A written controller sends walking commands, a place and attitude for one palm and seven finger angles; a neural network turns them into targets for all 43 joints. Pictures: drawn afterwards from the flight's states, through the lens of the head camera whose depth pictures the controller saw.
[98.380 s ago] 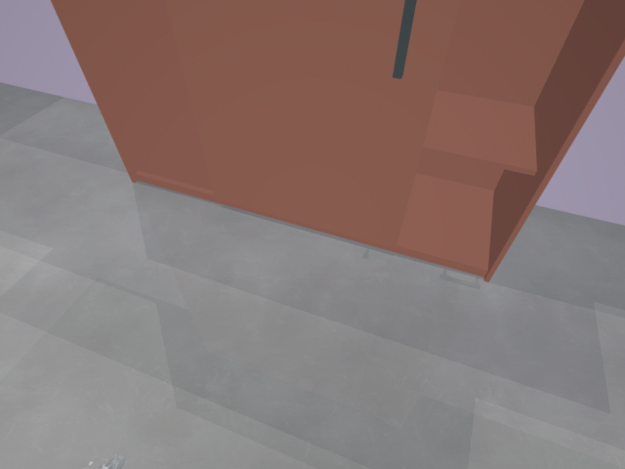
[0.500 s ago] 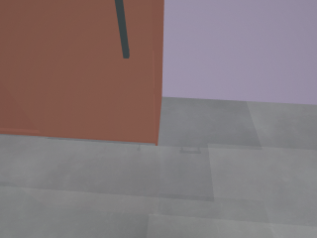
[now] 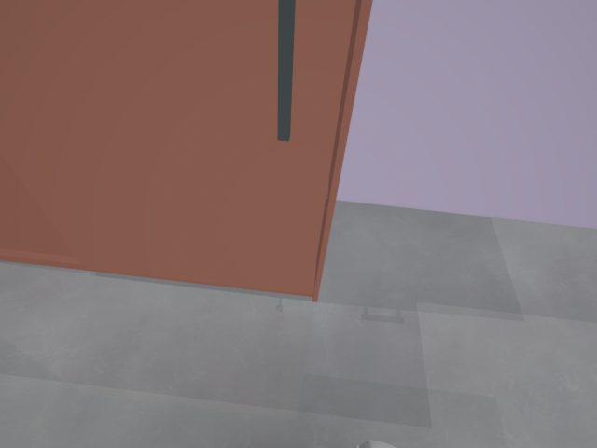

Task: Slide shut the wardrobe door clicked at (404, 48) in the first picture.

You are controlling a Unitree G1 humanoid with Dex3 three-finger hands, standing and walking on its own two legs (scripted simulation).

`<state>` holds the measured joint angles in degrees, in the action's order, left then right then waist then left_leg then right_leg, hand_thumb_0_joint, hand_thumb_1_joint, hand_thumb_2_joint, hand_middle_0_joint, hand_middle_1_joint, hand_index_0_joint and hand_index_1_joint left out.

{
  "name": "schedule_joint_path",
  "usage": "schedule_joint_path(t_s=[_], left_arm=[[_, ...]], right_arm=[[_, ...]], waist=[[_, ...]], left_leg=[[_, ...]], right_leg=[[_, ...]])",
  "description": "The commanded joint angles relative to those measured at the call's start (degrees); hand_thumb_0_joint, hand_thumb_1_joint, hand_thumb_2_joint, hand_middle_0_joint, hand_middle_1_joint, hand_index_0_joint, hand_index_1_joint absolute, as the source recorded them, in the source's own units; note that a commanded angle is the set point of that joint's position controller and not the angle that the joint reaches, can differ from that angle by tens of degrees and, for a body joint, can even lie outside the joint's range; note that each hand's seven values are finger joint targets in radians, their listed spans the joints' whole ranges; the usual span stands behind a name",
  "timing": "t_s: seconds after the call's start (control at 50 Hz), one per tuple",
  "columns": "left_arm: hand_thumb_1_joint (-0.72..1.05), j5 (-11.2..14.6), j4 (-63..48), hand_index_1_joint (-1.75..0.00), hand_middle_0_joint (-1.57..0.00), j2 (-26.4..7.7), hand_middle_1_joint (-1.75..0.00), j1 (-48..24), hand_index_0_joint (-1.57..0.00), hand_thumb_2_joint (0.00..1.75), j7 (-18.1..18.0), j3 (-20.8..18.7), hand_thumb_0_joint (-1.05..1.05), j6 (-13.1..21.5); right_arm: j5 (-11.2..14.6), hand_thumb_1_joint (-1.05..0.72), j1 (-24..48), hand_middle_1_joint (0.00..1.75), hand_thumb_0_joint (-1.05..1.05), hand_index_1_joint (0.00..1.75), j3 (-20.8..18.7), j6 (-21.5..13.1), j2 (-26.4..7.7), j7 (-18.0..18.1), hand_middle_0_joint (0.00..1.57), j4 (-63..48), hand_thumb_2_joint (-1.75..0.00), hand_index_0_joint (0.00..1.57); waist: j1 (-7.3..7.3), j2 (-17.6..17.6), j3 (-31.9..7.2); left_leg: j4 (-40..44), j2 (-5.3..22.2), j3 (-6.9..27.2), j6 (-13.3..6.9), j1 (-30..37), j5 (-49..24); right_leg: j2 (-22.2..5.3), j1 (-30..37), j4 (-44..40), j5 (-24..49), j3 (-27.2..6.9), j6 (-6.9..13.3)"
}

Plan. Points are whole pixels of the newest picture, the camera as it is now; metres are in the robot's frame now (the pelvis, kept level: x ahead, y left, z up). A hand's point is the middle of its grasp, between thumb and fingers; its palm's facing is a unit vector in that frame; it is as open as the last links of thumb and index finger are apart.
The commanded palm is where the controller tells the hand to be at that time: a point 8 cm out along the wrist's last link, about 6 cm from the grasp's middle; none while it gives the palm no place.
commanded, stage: take the last steps up to it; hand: left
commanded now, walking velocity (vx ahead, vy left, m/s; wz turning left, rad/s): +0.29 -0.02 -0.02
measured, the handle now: (287, 55) +0.71 +0.08 +0.18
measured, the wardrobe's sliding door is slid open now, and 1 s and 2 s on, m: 0.01 0.01 0.01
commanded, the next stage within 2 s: come to a stop and stand still in 0.34 s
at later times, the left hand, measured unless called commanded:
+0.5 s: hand (222, 368) +0.27 +0.15 -0.16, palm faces +0.06 -0.99 -0.14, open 7.3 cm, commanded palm none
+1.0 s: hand (188, 404) +0.21 +0.19 -0.17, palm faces +0.02 -0.96 -0.28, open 7.4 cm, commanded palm none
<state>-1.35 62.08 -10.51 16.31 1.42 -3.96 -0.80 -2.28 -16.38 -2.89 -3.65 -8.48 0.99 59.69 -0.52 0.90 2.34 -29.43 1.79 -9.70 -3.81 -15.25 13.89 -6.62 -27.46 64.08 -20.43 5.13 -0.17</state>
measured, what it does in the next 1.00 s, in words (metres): walks ahead: right foot, then left foot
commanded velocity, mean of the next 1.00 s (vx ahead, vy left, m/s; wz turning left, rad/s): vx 0.00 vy -0.03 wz -0.01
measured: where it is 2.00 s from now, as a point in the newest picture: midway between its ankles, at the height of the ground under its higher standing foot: outside the picture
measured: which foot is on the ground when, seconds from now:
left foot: down 0.00-0.36, up 0.38-0.58, down 0.60-1.00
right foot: up 0.00-0.34, down 0.36-0.64, up 0.66-0.94, down 0.96-1.00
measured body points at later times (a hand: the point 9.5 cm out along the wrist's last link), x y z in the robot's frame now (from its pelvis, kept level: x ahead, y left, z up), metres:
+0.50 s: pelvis +0.16 -0.01 +0.00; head +0.18 -0.01 +0.44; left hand +0.27 +0.20 -0.15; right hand +0.11 -0.22 -0.17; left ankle +0.12 +0.09 -0.68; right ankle +0.19 -0.14 -0.74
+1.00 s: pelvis +0.18 -0.01 -0.01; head +0.22 -0.03 +0.44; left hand +0.21 +0.24 -0.15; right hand +0.27 -0.24 -0.17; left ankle +0.22 +0.11 -0.73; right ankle +0.16 -0.13 -0.74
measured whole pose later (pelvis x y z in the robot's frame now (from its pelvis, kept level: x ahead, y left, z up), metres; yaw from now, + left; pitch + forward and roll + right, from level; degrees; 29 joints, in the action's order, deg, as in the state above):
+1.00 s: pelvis +0.18 -0.01 -0.01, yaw -2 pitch +0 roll +0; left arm -1.4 56.2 -10.5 15.4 -2.2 -1.7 -1.9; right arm -0.6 -7.3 -3.0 2.3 -10.8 0.8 56.2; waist -2.1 -2.8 3.6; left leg -38.6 4.0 -5.5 -0.1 -21.6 18.6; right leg -1.3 -14.7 34.0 -19.5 2.9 -0.3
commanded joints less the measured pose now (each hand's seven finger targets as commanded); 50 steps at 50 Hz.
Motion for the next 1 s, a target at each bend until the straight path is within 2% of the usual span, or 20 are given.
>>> schedule_joint_path(t_s=[0.0,0.22,0.26,0.3,0.32,0.34,0.36,0.42,0.48,0.54,0.58,0.62,0.72,0.8,0.88,0.9,0.92,0.94,0.96,0.98], left_arm=[[0.9,-0.03,-4.98,-0.3,-0.2,-0.7,-0.3,-3.98,-0.2,0.9,0.11,-0.03,0.0,1.66],[0.9,0.06,-7.76,-0.3,-0.2,-0.78,-0.3,-15.78,-0.2,0.9,-0.32,0.81,0.0,1.54],[0.9,0.05,-7.33,-0.3,-0.2,-1.07,-0.3,-14.25,-0.2,0.9,-0.46,0.76,0.0,1.74],[0.9,-0.01,-4.14,-0.3,-0.2,-3.28,-0.3,-4.75,-0.2,0.9,-0.87,0.22,0.0,2.47],[0.9,-0.07,-1.4,-0.3,-0.2,-6.53,-0.3,3.54,-0.2,0.9,-1.42,-0.71,0.0,3.16],[0.9,0.41,0.35,-0.3,-0.2,-10.99,-0.3,9.16,-0.2,0.9,-1.67,-1.55,0.0,3.37],[0.9,0.89,0.14,-0.3,-0.2,-11.28,-0.3,8.84,-0.2,0.9,-1.97,-1.57,0.0,3.37],[0.9,0.53,-3.29,-0.3,-0.2,-5.46,-0.3,-2.53,-0.2,0.9,-2.78,-0.7,0.0,3.38],[0.9,-0.12,-4.34,-0.3,-0.2,-3.06,-0.3,-7.08,-0.2,0.9,-2.8,-0.07,0.0,3.7],[0.9,0.34,-4.34,-0.3,-0.2,-3.91,-0.3,-8.2,-0.2,0.9,-2.89,0.0,0.0,2.55],[0.9,0.99,-4.25,-0.3,-0.2,-2.68,-0.3,-4.25,-0.2,0.9,-2.72,0.64,0.0,1.33],[0.9,0.98,-4.03,-0.3,-0.2,-2.23,-0.3,-2.17,-0.2,0.9,-2.85,0.83,0.0,-0.05],[0.9,0.94,-4.49,-0.3,-0.2,-3.87,-0.3,-2.56,-0.2,0.9,-3.0,0.68,0.0,-1.09],[0.9,0.64,-6.16,-0.3,-0.2,-3.7,-0.3,-2.93,-0.2,0.9,-2.82,0.45,0.0,-1.63],[0.9,0.34,-5.48,-0.3,-0.2,-3.13,-0.3,3.17,-0.2,0.9,-2.74,0.32,0.0,-1.57],[0.9,0.05,-5.23,-0.3,-0.2,-4.24,-0.3,4.74,-0.2,0.9,-2.84,0.33,0.0,-1.09],[0.9,-0.34,-6.24,-0.3,-0.2,-5.17,-0.3,6.66,-0.2,0.9,-4.95,1.69,0.0,0.14],[0.9,-0.71,-10.32,-0.3,-0.2,-9.36,-0.3,1.13,-0.2,0.9,-4.73,1.33,0.0,0.71],[0.9,-0.87,-11.63,-0.3,-0.2,-10.04,-0.3,1.42,-0.2,0.9,-4.66,1.39,0.0,1.21],[0.9,-0.84,-12.22,-0.3,-0.2,-10.07,-0.3,0.78,-0.2,0.9,-4.93,0.52,0.0,2.16]], right_arm=[[0.47,-0.9,-6.88,0.3,0.0,0.3,-1.17,-1.3,-6.45,0.7,0.2,1.36,-0.9,0.2],[-0.02,-0.9,-12.61,0.3,0.0,0.3,-0.09,-0.57,-5.04,0.98,0.2,6.14,-0.9,0.2],[-0.02,-0.9,-12.14,0.3,0.0,0.3,-0.02,-0.26,-4.97,1.04,0.2,6.53,-0.9,0.2],[0.63,-0.9,-10.85,0.3,0.0,0.3,0.23,-0.26,-4.23,0.77,0.2,6.37,-0.9,0.2],[1.19,-0.9,-10.02,0.3,0.0,0.3,0.48,-0.54,-2.91,0.49,0.2,5.28,-0.9,0.2],[1.56,-0.9,-10.38,0.3,0.0,0.3,0.68,-0.09,-1.68,0.43,0.2,4.02,-0.9,0.2],[1.63,-0.9,-5.79,0.3,0.0,0.3,0.67,0.63,-2.53,0.53,0.2,2.09,-0.9,0.2],[0.91,-0.9,-3.39,0.3,0.0,0.3,-0.15,2.02,-1.74,-0.05,0.2,0.84,-0.9,0.2],[1.03,-0.9,-7.47,0.3,0.0,0.3,0.67,3.15,1.46,-0.13,0.2,2.48,-0.9,0.2],[0.99,-0.9,-9.92,0.3,0.0,0.3,0.62,3.17,0.99,-0.06,0.2,3.4,-0.9,0.2],[0.99,-0.9,-6.47,0.3,0.0,0.3,-0.14,2.17,-4.97,0.14,0.2,1.51,-0.9,0.2],[0.92,-0.9,-1.59,0.3,0.0,0.3,-0.68,2.25,-8.32,1.14,0.2,-0.44,-0.9,0.2],[0.51,-0.9,0.79,0.3,0.0,0.3,-1.81,3.3,-11.06,2.35,0.2,-1.66,-0.9,0.2],[0.58,-0.9,2.07,0.3,0.0,0.3,-2.62,4.05,-12.21,2.2,0.2,-2.32,-0.9,0.2],[0.89,-0.9,6.63,0.3,0.0,0.3,-2.69,4.53,-11.57,1.54,0.2,-3.45,-0.9,0.2],[1.33,-0.9,7.25,0.3,0.0,0.3,-2.5,4.7,-10.23,1.13,0.2,-3.7,-0.9,0.2],[2.89,-0.9,9.01,0.3,0.0,0.3,-2.37,3.43,-11.72,1.03,0.2,-7.47,-0.9,0.2],[2.21,-0.9,5.64,0.3,0.0,0.3,-1.78,4.76,-7.13,-0.69,0.2,-9.97,-0.9,0.2],[1.54,-0.9,6.87,0.3,0.0,0.3,-1.51,5.13,-6.56,-1.29,0.2,-10.41,-0.9,0.2],[1.54,-0.9,6.03,0.3,0.0,0.3,-1.38,4.72,-5.87,-1.42,0.2,-10.84,-0.9,0.2]], waist=[[1.12,-5.16,0.17],[3.41,-5.8,3.16],[2.49,-5.66,2.53],[-1.82,-2.33,-2.38],[-4.74,3.58,-7.33],[-5.11,12.05,-8.81],[-5.77,7.61,-5.76],[-0.42,5.92,-0.98],[2.82,7.09,-1.81],[3.87,3.27,-2.28],[1.05,-8.9,-4.56],[-0.37,-13.35,-1.27],[1.53,-9.84,-6.38],[2.25,-7.42,-6.66],[-0.78,-7.78,-6.81],[-1.33,-3.7,-5.77],[-2.22,10.92,-5.96],[1.09,18.31,-3.56],[0.22,7.45,-3.45],[1.57,8.67,-5.44]], left_leg=[[20.62,16.41,15.99,-5.84,7.04,-2.5],[15.31,14.96,10.19,-4.53,12.76,-22.75],[11.54,13.87,8.87,-3.26,11.1,-24.22],[-0.48,10.01,5.36,0.16,4.32,-26.71],[-11.19,5.58,1.62,2.77,-7.15,-18.28],[-27.41,-0.96,-0.92,5.03,-16.3,14.66],[-36.55,0.42,5.62,4.62,-20.35,21.61],[-34.83,5.63,9.63,4.56,-16.63,13.86],[-18.0,4.12,6.98,6.16,-4.73,8.25],[-0.27,1.24,4.85,6.68,6.33,-8.91],[6.05,8.68,13.61,3.48,6.87,-22.91],[10.05,15.18,18.8,-1.88,1.07,-32.3],[5.37,18.35,16.99,-7.54,12.61,-49.46],[5.23,18.65,15.56,-7.42,11.99,-43.61],[3.78,14.98,12.59,-3.66,3.18,-25.06],[0.7,11.15,10.79,-0.8,-0.65,-15.09],[-8.13,9.05,6.81,2.67,3.41,-13.19],[-15.12,0.73,3.78,4.11,-5.85,9.36],[-20.26,-0.55,5.64,4.03,-6.84,11.0],[-21.47,-0.41,6.4,3.49,-11.21,10.92]], right_leg=[[-2.24,-6.99,-5.63,5.58,-2.91,-0.83],[0.97,-1.02,-25.01,7.35,0.37,-0.14],[2.44,5.6,-30.01,7.84,1.74,0.51],[3.28,23.49,-35.68,15.84,1.16,2.56],[-5.86,37.78,-34.75,25.26,-8.94,6.73],[-17.87,42.73,-41.5,34.18,-22.48,14.1],[-20.0,37.25,-44.35,36.72,-25.01,17.05],[-14.89,19.28,-49.41,19.21,-14.64,12.8],[-9.91,10.52,-48.37,26.74,-4.86,9.01],[-5.64,7.59,-41.54,20.6,-1.3,5.29],[-0.81,8.04,-35.08,9.93,-0.99,1.04],[2.16,10.25,-28.02,1.71,0.67,-0.99],[3.15,3.75,-13.71,-9.73,-3.84,-0.62],[3.86,4.43,-14.18,-8.37,-3.35,-0.67],[3.89,15.67,-29.76,3.21,-1.51,-0.18],[2.64,18.69,-38.17,10.66,-4.0,0.31],[-0.97,13.56,-45.88,26.29,-8.9,-0.86],[-6.93,11.94,-46.41,15.42,-15.61,3.64],[-7.46,10.98,-44.76,17.65,-17.39,7.77],[-6.33,17.25,-40.83,30.58,-16.13,9.69]])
